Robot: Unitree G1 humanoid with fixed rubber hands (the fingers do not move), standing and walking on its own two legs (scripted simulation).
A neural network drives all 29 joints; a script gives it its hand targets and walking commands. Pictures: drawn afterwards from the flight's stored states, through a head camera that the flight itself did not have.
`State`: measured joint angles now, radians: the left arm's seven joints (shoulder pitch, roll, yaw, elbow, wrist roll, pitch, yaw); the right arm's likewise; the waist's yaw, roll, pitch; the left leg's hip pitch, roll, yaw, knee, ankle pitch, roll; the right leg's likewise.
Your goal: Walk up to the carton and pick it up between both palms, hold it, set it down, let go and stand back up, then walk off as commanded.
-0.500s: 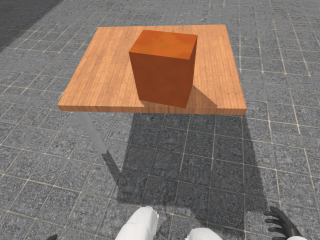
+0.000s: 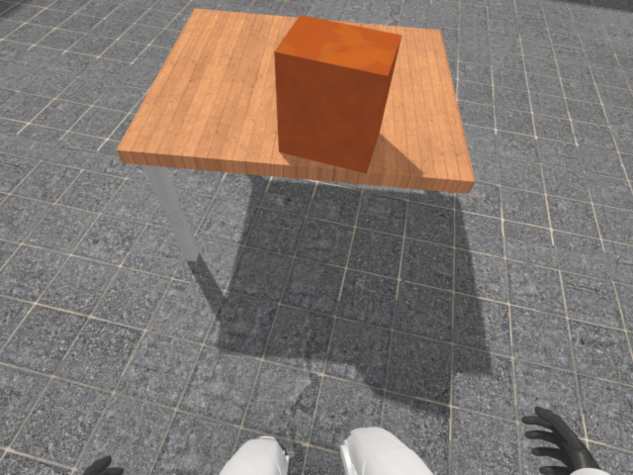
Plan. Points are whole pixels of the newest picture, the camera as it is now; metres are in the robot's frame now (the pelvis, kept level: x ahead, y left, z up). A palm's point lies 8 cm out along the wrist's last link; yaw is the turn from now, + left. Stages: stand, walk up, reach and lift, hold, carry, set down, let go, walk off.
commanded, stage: walk off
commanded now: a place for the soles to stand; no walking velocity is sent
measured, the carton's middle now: (335, 98) +0.86 -0.04 -0.07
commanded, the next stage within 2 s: stand in 1.90 s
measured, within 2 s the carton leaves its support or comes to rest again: neither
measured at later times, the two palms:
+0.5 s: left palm out of the picture +0.00 +0.29 -0.09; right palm out of the picture +0.02 -0.33 -0.11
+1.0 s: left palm out of the picture -0.09 +0.27 -0.08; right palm out of the picture -0.07 -0.36 -0.11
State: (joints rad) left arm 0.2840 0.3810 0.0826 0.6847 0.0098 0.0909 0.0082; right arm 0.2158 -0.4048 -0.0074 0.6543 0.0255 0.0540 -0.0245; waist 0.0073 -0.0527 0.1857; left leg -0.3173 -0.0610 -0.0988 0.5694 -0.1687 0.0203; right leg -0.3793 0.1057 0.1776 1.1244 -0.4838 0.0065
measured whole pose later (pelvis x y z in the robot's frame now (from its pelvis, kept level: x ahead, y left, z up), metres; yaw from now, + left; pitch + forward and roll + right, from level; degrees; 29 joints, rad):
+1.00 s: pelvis -0.18 -0.05 -0.01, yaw +0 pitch -8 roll +2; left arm 0.25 0.38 0.09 0.68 0.00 0.08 0.01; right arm 0.19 -0.42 -0.01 0.71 0.03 0.09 -0.03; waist 0.00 0.02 0.20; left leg -0.45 -0.10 -0.17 1.12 -0.42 -0.02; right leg -0.28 0.03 0.11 0.76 -0.35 0.00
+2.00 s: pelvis -0.27 -0.04 +0.00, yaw +1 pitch -5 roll +1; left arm 0.22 0.39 0.08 0.73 -0.02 0.03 -0.01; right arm 0.18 -0.40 -0.01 0.84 0.03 0.02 -0.02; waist -0.01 -0.02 0.13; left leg -0.23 -0.04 -0.13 0.53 -0.22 -0.03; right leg -0.22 0.00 0.12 0.62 -0.31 0.01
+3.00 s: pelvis -0.25 -0.04 +0.01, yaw +1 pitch -3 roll +1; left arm 0.21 0.39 0.08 0.74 -0.02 0.00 0.00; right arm 0.13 -0.40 -0.01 0.87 0.03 0.00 0.00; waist -0.01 -0.03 0.09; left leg -0.23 -0.04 -0.12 0.48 -0.20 -0.03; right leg -0.22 0.00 0.12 0.57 -0.30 0.02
